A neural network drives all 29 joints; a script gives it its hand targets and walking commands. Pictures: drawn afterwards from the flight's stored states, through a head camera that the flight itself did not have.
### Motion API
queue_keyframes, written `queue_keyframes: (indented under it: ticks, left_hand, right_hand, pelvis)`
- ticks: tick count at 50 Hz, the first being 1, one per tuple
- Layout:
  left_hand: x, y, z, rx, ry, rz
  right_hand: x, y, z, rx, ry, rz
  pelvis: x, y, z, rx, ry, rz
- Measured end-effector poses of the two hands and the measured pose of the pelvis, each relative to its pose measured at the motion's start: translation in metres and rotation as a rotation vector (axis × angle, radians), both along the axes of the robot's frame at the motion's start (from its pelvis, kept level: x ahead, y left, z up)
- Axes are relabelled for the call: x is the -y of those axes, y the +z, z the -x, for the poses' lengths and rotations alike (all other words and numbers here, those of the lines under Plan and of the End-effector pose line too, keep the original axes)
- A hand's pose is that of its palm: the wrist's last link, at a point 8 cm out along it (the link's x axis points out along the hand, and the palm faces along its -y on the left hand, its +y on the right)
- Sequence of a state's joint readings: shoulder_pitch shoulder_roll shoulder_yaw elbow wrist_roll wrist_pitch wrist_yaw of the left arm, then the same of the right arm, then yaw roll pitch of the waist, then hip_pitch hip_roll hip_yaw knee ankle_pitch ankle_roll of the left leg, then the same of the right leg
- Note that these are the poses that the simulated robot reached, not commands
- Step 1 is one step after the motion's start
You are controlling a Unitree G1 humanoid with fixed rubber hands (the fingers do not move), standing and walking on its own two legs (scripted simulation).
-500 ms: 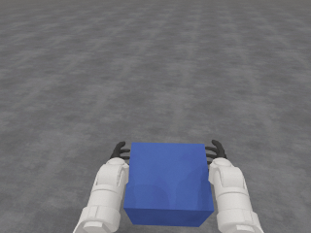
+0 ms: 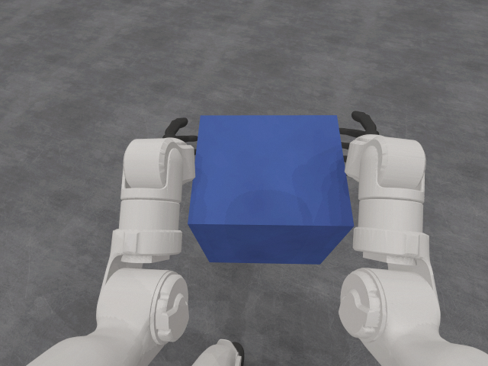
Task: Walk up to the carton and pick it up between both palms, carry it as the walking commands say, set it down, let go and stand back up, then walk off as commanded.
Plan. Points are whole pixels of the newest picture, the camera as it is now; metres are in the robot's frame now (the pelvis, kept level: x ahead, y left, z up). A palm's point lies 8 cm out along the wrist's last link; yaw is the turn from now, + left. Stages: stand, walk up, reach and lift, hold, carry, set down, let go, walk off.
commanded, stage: carry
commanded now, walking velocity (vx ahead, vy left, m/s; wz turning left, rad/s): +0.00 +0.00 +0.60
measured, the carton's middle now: (266, 197) +0.39 +0.00 +0.03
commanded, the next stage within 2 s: none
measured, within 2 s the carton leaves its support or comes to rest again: neither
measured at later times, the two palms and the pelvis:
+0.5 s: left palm (103, 241) +0.27 +0.21 +0.10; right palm (296, 186) +0.38 -0.05 +0.09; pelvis -0.05 -0.03 +0.01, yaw +19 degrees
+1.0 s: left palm out of the picture +0.14 +0.31 +0.11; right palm (198, 217) +0.31 +0.09 +0.10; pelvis -0.10 -0.02 +0.00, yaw +35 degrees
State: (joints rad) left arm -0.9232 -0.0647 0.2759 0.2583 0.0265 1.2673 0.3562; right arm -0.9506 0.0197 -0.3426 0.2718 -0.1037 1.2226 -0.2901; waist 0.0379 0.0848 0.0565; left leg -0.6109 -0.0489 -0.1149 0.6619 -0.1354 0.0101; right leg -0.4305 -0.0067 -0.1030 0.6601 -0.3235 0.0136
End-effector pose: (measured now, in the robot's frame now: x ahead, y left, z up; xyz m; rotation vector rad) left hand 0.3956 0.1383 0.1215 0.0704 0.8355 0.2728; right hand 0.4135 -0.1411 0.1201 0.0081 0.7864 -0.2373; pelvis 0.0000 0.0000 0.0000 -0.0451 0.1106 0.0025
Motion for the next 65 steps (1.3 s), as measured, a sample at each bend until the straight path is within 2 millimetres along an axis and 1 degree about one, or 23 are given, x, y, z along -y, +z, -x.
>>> queue_keyframes:
  ticks: [3,6,10,12,16,19,22,25,28,31,34,36,39,41,43,46,49,52,56,59,62,65]
  left_hand:
    - [-0.004,0.001,0.012,-0.014,0.055,-0.006]
    - [-0.011,-0.005,0.023,-0.033,0.087,0.016]
    - [-0.029,-0.017,0.036,-0.035,0.096,0.025]
    - [-0.040,-0.021,0.043,-0.034,0.115,0.035]
    - [-0.058,-0.028,0.063,-0.035,0.178,0.046]
    - [-0.066,-0.030,0.086,-0.032,0.249,0.038]
    - [-0.070,-0.028,0.109,-0.036,0.325,0.023]
    - [-0.076,-0.023,0.123,-0.033,0.372,0.027]
    - [-0.085,-0.018,0.133,-0.011,0.396,0.038]
    - [-0.097,-0.016,0.140,0.010,0.400,0.040]
    - [-0.112,-0.015,0.149,0.040,0.411,0.042]
    - [-0.124,-0.017,0.157,0.046,0.421,0.058]
    - [-0.143,-0.022,0.177,0.027,0.430,0.064]
    - [-0.153,-0.023,0.192,0.018,0.459,0.070]
    - [-0.162,-0.020,0.206,0.025,0.503,0.068]
    - [-0.171,-0.014,0.225,0.042,0.570,0.036]
    - [-0.173,-0.010,0.248,0.024,0.624,-0.007]
    - [-0.173,-0.011,0.273,0.007,0.679,0.016]
    - [-0.183,-0.012,0.295,0.025,0.676,0.043]
    - [-0.188,-0.006,0.313,0.055,0.669,0.036]
    - [-0.188,0.000,0.332,0.056,0.690,0.045]
    - [-0.183,0.005,0.350,0.047,0.703,0.037]
  right_hand:
    - [-0.005,-0.005,0.000,-0.016,0.030,-0.030]
    - [-0.013,-0.006,0.004,-0.035,0.054,-0.014]
    - [-0.032,-0.011,0.009,-0.037,0.065,-0.005]
    - [-0.043,-0.015,0.013,-0.037,0.077,0.000]
    - [-0.063,-0.025,0.024,-0.039,0.134,0.010]
    - [-0.074,-0.033,0.031,-0.041,0.178,-0.022]
    - [-0.084,-0.038,0.037,-0.052,0.235,-0.054]
    - [-0.095,-0.031,0.038,-0.047,0.296,-0.037]
    - [-0.107,-0.021,0.039,-0.025,0.314,-0.033]
    - [-0.122,-0.012,0.041,-0.006,0.320,-0.035]
    - [-0.138,-0.009,0.047,0.021,0.324,-0.041]
    - [-0.151,-0.008,0.054,0.029,0.339,-0.020]
    - [-0.171,-0.011,0.070,0.013,0.363,0.002]
    - [-0.184,-0.013,0.080,0.002,0.382,0.002]
    - [-0.197,-0.013,0.086,0.005,0.418,-0.008]
    - [-0.216,-0.015,0.090,0.023,0.501,-0.026]
    - [-0.229,-0.020,0.097,0.009,0.575,-0.047]
    - [-0.237,-0.018,0.112,-0.016,0.605,-0.044]
    - [-0.249,-0.007,0.131,0.004,0.611,-0.013]
    - [-0.254,0.003,0.149,0.035,0.608,-0.020]
    - [-0.255,0.007,0.167,0.035,0.625,-0.011]
    - [-0.252,0.009,0.183,0.033,0.657,0.001]
  pelvis:
    - [0.004,0.001,0.002,0.011,0.056,-0.027]
    - [0.004,0.001,0.003,0.030,0.114,-0.068]
    - [-0.005,-0.005,0.003,0.037,0.152,-0.075]
    - [-0.006,-0.007,0.009,0.046,0.152,-0.066]
    - [0.006,-0.005,0.025,0.026,0.175,-0.044]
    - [0.016,-0.004,0.036,0.023,0.221,-0.024]
    - [0.026,-0.001,0.045,0.041,0.271,-0.025]
    - [0.031,0.005,0.050,0.025,0.325,-0.058]
    - [0.030,0.011,0.055,-0.002,0.367,-0.080]
    - [0.021,0.011,0.061,-0.019,0.401,-0.086]
    - [0.006,0.004,0.067,-0.022,0.430,-0.078]
    - [0.002,0.004,0.073,-0.016,0.442,-0.092]
    - [-0.002,0.005,0.078,-0.006,0.451,-0.048]
    - [-0.001,0.005,0.080,0.001,0.462,-0.038]
    - [0.004,0.004,0.083,0.004,0.487,-0.038]
    - [0.013,0.000,0.087,0.005,0.539,-0.042]
    - [0.017,0.003,0.094,0.010,0.597,-0.036]
    - [0.016,0.007,0.100,0.009,0.640,-0.063]
    - [0.011,0.005,0.114,0.030,0.664,-0.077]
    - [0.012,0.006,0.125,0.041,0.667,-0.054]
    - [0.019,0.009,0.135,0.050,0.667,-0.040]
    - [0.029,0.010,0.144,0.059,0.677,-0.037]
